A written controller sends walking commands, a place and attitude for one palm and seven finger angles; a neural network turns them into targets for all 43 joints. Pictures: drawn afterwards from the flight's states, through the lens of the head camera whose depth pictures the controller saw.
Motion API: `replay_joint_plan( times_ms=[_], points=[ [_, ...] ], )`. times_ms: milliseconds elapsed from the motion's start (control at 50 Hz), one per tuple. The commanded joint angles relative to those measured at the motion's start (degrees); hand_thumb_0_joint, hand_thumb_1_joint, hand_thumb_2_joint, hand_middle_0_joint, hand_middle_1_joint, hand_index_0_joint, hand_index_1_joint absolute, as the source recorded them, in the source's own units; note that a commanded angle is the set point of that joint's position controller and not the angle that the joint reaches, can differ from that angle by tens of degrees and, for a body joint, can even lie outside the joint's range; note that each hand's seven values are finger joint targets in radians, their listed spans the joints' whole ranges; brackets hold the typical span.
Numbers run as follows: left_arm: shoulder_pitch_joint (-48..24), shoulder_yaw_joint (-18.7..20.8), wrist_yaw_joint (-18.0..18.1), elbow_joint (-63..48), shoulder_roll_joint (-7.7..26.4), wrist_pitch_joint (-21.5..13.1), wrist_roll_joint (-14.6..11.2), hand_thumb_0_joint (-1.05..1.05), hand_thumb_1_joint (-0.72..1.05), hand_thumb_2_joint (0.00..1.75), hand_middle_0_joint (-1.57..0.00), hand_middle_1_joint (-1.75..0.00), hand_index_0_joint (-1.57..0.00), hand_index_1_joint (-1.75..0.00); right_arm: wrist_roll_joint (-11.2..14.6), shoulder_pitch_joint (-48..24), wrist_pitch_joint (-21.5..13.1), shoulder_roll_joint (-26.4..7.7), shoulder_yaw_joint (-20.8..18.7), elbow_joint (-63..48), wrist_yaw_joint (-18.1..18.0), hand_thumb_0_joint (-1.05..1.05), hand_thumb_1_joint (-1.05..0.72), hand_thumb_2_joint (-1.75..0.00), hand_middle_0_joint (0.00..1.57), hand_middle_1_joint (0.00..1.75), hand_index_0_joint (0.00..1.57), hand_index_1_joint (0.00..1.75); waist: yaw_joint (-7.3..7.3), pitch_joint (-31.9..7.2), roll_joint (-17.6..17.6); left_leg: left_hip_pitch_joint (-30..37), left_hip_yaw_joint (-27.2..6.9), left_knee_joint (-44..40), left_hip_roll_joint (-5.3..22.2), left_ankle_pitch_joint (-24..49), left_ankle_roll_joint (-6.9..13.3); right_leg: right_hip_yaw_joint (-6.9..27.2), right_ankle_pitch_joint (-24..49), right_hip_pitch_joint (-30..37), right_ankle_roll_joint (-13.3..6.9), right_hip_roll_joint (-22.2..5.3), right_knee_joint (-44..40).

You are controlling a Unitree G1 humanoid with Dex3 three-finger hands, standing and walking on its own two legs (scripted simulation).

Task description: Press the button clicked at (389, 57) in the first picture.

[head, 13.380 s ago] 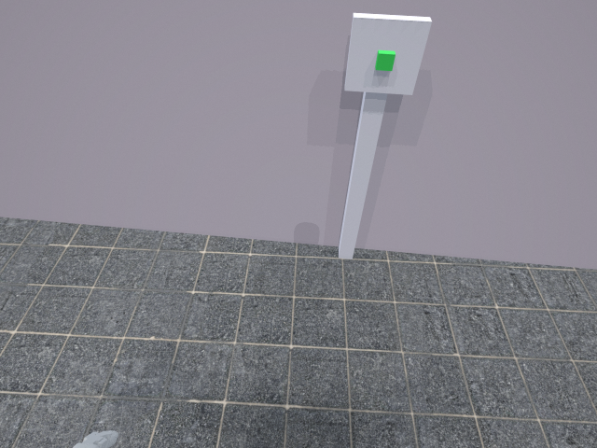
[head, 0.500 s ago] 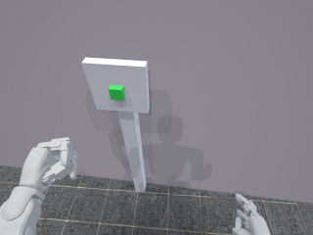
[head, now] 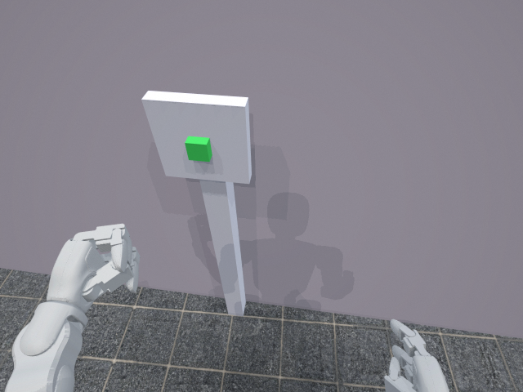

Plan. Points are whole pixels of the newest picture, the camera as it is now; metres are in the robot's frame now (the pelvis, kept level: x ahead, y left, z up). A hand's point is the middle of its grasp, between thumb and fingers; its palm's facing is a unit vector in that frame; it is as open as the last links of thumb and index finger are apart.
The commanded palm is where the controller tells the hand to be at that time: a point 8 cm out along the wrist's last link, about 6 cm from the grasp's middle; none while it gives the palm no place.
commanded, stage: aim a knuckle at the button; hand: left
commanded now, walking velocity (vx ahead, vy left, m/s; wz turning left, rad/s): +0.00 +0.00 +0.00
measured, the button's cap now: (199, 147) +0.50 +0.17 +0.11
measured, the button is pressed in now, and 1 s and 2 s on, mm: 0 0 0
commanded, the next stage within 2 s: press the button with the knuckle in 1.76 s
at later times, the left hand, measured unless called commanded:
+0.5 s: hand (173, 228) +0.33 +0.17 +0.09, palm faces -0.04 -1.00 -0.03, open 3.1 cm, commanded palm +0.31 +0.22 +0.09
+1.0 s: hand (199, 197) +0.41 +0.15 +0.08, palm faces -0.05 -1.00 -0.02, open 3.1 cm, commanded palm +0.38 +0.20 +0.08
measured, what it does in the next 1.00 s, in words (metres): stands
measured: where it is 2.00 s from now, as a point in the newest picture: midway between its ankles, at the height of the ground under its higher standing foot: outside the picture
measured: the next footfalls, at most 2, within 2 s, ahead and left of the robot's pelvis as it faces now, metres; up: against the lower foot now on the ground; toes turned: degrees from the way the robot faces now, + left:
none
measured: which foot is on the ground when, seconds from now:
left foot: down 0.00-1.00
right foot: down 0.00-1.00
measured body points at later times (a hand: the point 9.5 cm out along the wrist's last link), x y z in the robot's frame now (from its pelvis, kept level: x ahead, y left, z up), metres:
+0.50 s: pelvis +0.00 +0.00 +0.00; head +0.02 -0.01 +0.45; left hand +0.32 +0.23 +0.09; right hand +0.14 -0.24 -0.09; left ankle -0.02 +0.11 -0.72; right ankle +0.03 -0.12 -0.72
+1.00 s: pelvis +0.01 +0.00 -0.01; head +0.06 -0.01 +0.44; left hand +0.40 +0.20 +0.08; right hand +0.10 -0.26 -0.12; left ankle -0.02 +0.11 -0.72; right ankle +0.03 -0.12 -0.72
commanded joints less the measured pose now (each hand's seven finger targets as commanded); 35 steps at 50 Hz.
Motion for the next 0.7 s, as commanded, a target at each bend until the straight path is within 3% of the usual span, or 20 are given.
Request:
replay_joint_plan(
  times_ms=[0, 60, 100, 180, 200, 280, 300, 340, 400, 420, 440, 460, 520, 580, 600, 640, 680],
  points=[
    [-19.28, 2.51, 0.58, -9.02, 9.65, -4.44, -0.07, 0.00, 0.90, 0.90, -1.30, -1.50, -1.30, -1.50, 0.40, -4.40, -3.32, -7.31, -3.16, -7.99, -1.08, 0.00, -0.90, -0.90, 0.20, 0.30, 0.20, 0.30, -2.05, -7.23, -2.43, -2.99, -2.75, -7.46, -1.88, 8.07, 0.72, 4.67, 1.80, 5.21, -0.27, 2.41, -5.57],
    [-20.74, 2.20, 0.78, -6.54, 9.50, -4.44, 0.71, 0.00, 0.90, 0.90, -1.30, -1.50, -1.30, -1.50, 0.43, -4.57, -3.15, -7.16, -3.11, -7.98, -0.97, 0.00, -0.90, -0.90, 0.20, 0.30, 0.20, 0.30, -1.31, -8.71, 1.47, -2.88, -2.46, -7.62, -2.11, 9.19, 0.44, 4.64, 3.71, 5.75, -0.59, 1.99, -4.86],
    [-22.11, 1.97, 1.33, -3.96, 9.47, -4.15, 1.00, 0.00, 0.90, 0.90, -1.30, -1.50, -1.30, -1.50, 0.27, -4.28, -2.79, -7.29, -3.10, -7.92, -0.88, 0.00, -0.90, -0.90, 0.20, 0.30, 0.20, 0.30, -1.34, -8.38, -1.51, -3.76, -2.71, -7.75, -1.91, 9.72, 0.43, 4.46, 4.25, 5.96, -0.62, 2.25, -4.55],
    [-23.39, 2.42, 2.59, -2.56, 9.14, -4.55, 1.58, 0.00, 0.90, 0.90, -1.30, -1.50, -1.30, -1.50, 0.14, -3.87, -2.27, -6.99, -3.42, -8.27, -0.41, 0.00, -0.90, -0.90, 0.20, 0.30, 0.20, 0.30, -0.62, -11.29, 0.19, -2.76, -2.16, -7.79, -2.06, 13.09, 0.13, 4.24, 8.77, 7.01, -0.80, 1.95, -3.44],
    [-23.53, 2.96, 2.87, -0.57, 9.86, -4.51, 1.63, 0.00, 0.90, 0.90, -1.30, -1.50, -1.30, -1.50, -0.01, -3.50, -1.96, -7.25, -3.36, -8.05, -0.23, 0.00, -0.90, -0.90, 0.20, 0.30, 0.20, 0.30, -0.76, -10.61, -2.69, -3.85, -2.31, -7.62, -1.87, 13.14, 0.19, 4.34, 8.75, 7.35, -0.77, 2.17, -3.49],
    [-26.30, 1.85, 3.83, -0.27, 8.53, -5.74, 2.34, 0.00, 0.90, 0.90, -1.30, -1.50, -1.30, -1.50, 0.04, -2.98, -1.25, -6.98, -3.78, -8.04, 0.19, 0.00, -0.90, -0.90, 0.20, 0.30, 0.20, 0.30, -0.87, -12.37, 0.35, -2.84, -1.61, -7.49, -2.03, 14.43, -0.02, 4.52, 10.86, 7.01, -0.83, 1.95, -2.92],
    [-27.56, 1.77, 4.16, 0.44, 8.99, -5.97, 2.56, 0.00, 0.90, 0.90, -1.30, -1.50, -1.30, -1.50, -0.11, -2.78, -0.97, -7.19, -3.73, -8.00, 0.29, 0.00, -0.90, -0.90, 0.20, 0.30, 0.20, 0.30, -1.28, -11.92, -2.48, -3.54, -1.84, -7.42, -1.90, 14.31, 0.13, 4.51, 10.68, 7.17, -0.72, 2.11, -2.92],
    [-28.77, 1.21, 4.50, 1.08, 8.29, -6.48, 2.89, 0.00, 0.90, 0.90, -1.30, -1.50, -1.30, -1.50, -0.07, -2.56, -0.57, -7.04, -3.93, -7.94, 0.40, 0.00, -0.90, -0.90, 0.20, 0.30, 0.20, 0.30, -1.26, -12.42, -1.00, -3.34, -1.58, -7.63, -1.90, 13.77, 0.01, 4.65, 10.37, 6.85, -0.73, 2.02, -2.88],
    [-31.62, 1.76, 5.10, 4.41, 9.39, -6.86, 3.18, 0.00, 0.90, 0.90, -1.30, -1.50, -1.30, -1.50, -0.14, -2.06, 0.30, -7.46, -3.95, -7.15, 0.33, 0.00, -0.90, -0.90, 0.20, 0.30, 0.20, 0.30, -2.04, -11.17, -3.61, -4.74, -1.38, -7.22, -1.88, 12.78, 0.31, 5.18, 9.99, 6.66, -0.57, 2.11, -3.26],
    [-33.45, 0.58, 5.09, 5.35, 8.31, -7.02, 3.35, 0.00, 0.90, 0.90, -1.30, -1.50, -1.30, -1.50, 0.04, -2.00, 0.64, -7.35, -3.97, -7.01, 0.31, 0.00, -0.90, -0.90, 0.20, 0.30, 0.20, 0.30, -2.50, -10.70, -3.70, -4.94, -1.34, -7.34, -1.92, 12.01, 0.30, 5.13, 9.32, 6.04, -0.47, 2.05, -3.28],
    [-36.44, -0.60, 5.11, 4.93, 7.58, -7.42, 3.57, 0.00, 0.90, 0.90, -1.30, -1.50, -1.30, -1.50, 0.09, -2.00, 0.82, -7.25, -4.00, -6.91, 0.29, 0.00, -0.90, -0.90, 0.20, 0.30, 0.20, 0.30, -2.79, -11.66, -1.01, -4.11, -1.34, -7.21, -2.04, 11.84, 0.23, 5.24, 9.17, 5.36, -0.61, 1.97, -3.08],
    [-37.62, -0.13, 5.43, 5.54, 8.12, -7.66, 3.77, 0.00, 0.90, 0.90, -1.30, -1.50, -1.30, -1.50, 0.06, -1.76, 0.99, -7.21, -4.06, -6.75, 0.26, 0.00, -0.90, -0.90, 0.20, 0.30, 0.20, 0.30, -2.68, -12.60, -0.55, -3.58, -1.44, -7.12, -2.02, 11.91, 0.18, 5.25, 9.20, 5.33, -0.70, 1.95, -2.92],
    [-40.42, -0.37, 6.04, 8.61, 8.16, -8.29, 4.07, 0.00, 0.90, 0.90, -1.30, -1.50, -1.30, -1.50, -0.03, -1.14, 1.83, -7.35, -4.14, -6.36, 0.29, 0.00, -0.90, -0.90, 0.20, 0.30, 0.20, 0.30, -3.09, -13.67, -2.86, -4.22, -1.37, -6.66, -2.00, 12.22, 0.42, 5.54, 10.00, 5.91, -0.51, 2.04, -2.74],
    [-43.69, 0.51, 6.33, 12.93, 9.21, -8.88, 4.44, 0.00, 0.90, 0.90, -1.30, -1.50, -1.30, -1.50, -0.13, -0.28, 2.81, -7.56, -4.18, -5.54, 0.28, 0.00, -0.90, -0.90, 0.20, 0.30, 0.20, 0.30, -3.14, -14.70, -2.58, -4.66, -1.26, -6.28, -2.13, 12.86, 0.31, 5.67, 11.52, 6.14, -0.63, 1.95, -2.12],
    [-44.30, 0.55, 6.37, 14.15, 9.58, -9.08, 4.58, 0.00, 0.90, 0.90, -1.30, -1.50, -1.30, -1.50, -0.27, -0.05, 3.22, -7.72, -4.14, -5.67, 0.39, 0.00, -0.90, -0.90, 0.20, 0.30, 0.20, 0.30, -3.14, -15.21, -4.23, -5.44, -1.36, -6.01, -2.08, 13.12, 0.47, 5.86, 11.75, 6.77, -0.59, 2.07, -1.87],
    [-44.29, 1.60, 6.36, 15.43, 10.13, -9.59, 4.74, 0.00, 0.90, 0.90, -1.30, -1.50, -1.30, -1.50, -0.27, 0.22, 3.89, -7.51, -4.37, -5.80, 0.61, 0.00, -0.90, -0.90, 0.20, 0.30, 0.20, 0.30, -2.46, -17.14, -1.49, -5.10, -0.75, -5.61, -2.33, 14.58, 0.33, 6.21, 14.13, 7.82, -0.72, 1.82, -1.38],
    [-46.12, 0.59, 6.39, 16.89, 9.14, -10.03, 4.84, 0.00, 0.90, 0.90, -1.30, -1.50, -1.30, -1.50, -0.25, 0.66, 4.50, -7.40, -4.38, -5.72, 0.82, 0.00, -0.90, -0.90, 0.20, 0.30, 0.20, 0.30, -3.00, -17.06, -1.73, -5.04, -0.76, -5.33, -2.20, 16.52, 0.28, 5.97, 16.70, 7.59, -0.78, 1.96, -0.82]
  ],
)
